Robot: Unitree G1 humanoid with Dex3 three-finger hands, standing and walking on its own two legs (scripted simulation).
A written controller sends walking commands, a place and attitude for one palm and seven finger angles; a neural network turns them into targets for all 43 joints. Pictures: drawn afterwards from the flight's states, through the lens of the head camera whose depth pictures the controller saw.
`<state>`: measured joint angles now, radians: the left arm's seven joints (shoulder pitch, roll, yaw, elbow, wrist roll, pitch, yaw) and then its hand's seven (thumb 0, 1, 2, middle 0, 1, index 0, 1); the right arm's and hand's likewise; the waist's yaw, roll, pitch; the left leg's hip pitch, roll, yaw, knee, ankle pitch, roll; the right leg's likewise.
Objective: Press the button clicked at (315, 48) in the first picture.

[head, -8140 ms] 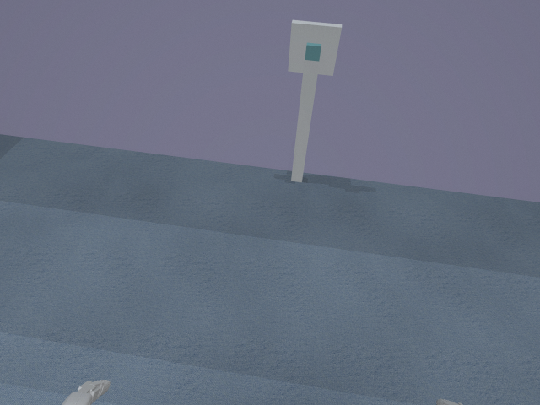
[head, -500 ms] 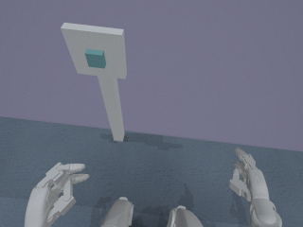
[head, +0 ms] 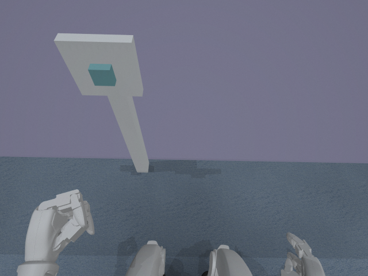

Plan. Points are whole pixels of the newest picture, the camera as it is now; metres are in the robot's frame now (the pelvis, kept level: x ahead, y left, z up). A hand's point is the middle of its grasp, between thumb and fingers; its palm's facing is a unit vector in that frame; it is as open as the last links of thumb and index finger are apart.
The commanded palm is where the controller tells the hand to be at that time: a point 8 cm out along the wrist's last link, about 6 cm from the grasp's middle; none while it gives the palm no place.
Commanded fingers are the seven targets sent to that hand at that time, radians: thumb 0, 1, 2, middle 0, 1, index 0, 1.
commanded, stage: raise the hand and make a fist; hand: left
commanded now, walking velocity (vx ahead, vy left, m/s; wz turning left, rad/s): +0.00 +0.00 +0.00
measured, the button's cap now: (103, 74) +0.58 +0.25 +0.05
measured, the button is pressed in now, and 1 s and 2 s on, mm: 0 0 0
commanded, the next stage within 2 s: aim a knuckle at the button in 1.00 s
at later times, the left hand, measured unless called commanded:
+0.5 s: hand (74, 211) +0.23 +0.22 +0.04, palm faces +0.04 -1.00 -0.05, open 3.1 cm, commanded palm +0.21 +0.27 +0.05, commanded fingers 0.00 0.90 0.90 -1.30 -1.50 -1.30 -1.50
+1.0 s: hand (76, 206) +0.24 +0.22 +0.04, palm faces +0.04 -1.00 -0.06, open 3.1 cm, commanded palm +0.22 +0.27 +0.05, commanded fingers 0.00 0.90 0.90 -1.30 -1.50 -1.30 -1.50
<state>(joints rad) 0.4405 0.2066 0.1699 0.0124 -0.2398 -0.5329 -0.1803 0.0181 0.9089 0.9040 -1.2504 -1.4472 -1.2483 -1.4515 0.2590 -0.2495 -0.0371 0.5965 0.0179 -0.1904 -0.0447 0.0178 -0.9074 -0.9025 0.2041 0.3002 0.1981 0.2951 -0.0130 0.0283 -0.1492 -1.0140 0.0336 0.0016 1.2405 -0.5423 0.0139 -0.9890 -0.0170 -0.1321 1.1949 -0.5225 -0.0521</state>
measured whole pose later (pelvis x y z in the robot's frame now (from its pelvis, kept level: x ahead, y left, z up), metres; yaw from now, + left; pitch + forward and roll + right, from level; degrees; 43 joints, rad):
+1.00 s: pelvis +0.01 +0.01 +0.00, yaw +0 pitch +19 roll -3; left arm 0.37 0.24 0.21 0.03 -0.27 -0.43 -0.25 0.02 0.91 0.90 -1.30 -1.50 -1.30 -1.50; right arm 0.21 -0.23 0.00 0.52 0.02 -0.15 -0.04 0.02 -0.91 -0.90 0.21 0.30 0.20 0.30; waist -0.01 0.03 -0.16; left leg -1.00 0.03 0.00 1.23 -0.56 0.03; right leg -0.97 -0.02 -0.13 1.16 -0.53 -0.03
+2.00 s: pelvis +0.01 +0.01 +0.00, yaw -2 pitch +23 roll -3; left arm -0.40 0.33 0.32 0.67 -0.18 -0.44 -0.18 0.02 0.90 0.90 -1.30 -1.50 -1.30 -1.50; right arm 0.25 -0.24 0.02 0.61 0.01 -0.06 -0.02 0.01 -0.91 -0.90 0.21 0.30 0.20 0.30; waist -0.08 0.02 -0.15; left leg -1.09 0.04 0.03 1.24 -0.55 0.03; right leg -1.08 -0.01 -0.10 1.19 -0.51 -0.03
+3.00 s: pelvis +0.01 +0.02 -0.01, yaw -3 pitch +27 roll -3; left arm -0.72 0.43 0.43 1.02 -0.10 -0.53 -0.17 0.02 0.90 0.90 -1.30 -1.50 -1.30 -1.50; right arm 0.27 -0.25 0.03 0.59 -0.02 0.08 0.01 0.01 -0.91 -0.90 0.20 0.30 0.20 0.29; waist -0.15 0.02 -0.14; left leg -1.20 0.05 0.03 1.29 -0.57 0.04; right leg -1.19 0.00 -0.09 1.22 -0.51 -0.02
